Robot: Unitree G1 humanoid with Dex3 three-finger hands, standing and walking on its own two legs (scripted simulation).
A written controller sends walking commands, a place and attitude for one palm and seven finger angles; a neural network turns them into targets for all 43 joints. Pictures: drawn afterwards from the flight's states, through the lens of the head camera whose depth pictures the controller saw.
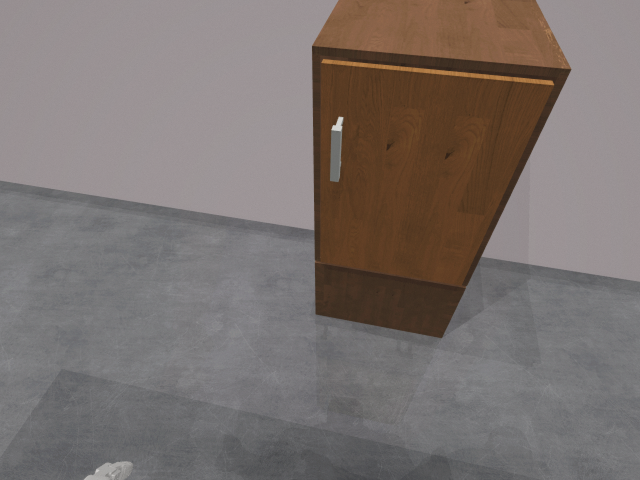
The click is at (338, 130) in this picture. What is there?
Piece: cupboard door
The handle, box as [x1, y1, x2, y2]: [330, 117, 343, 181]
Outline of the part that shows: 343,117 338,118 336,124 333,125 331,130 330,180 338,181 339,177 341,124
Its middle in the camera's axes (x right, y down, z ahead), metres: +0.03 -0.19 +0.83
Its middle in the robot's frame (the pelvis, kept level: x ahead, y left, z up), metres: +0.75 +0.01 +0.00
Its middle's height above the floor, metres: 0.77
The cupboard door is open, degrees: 0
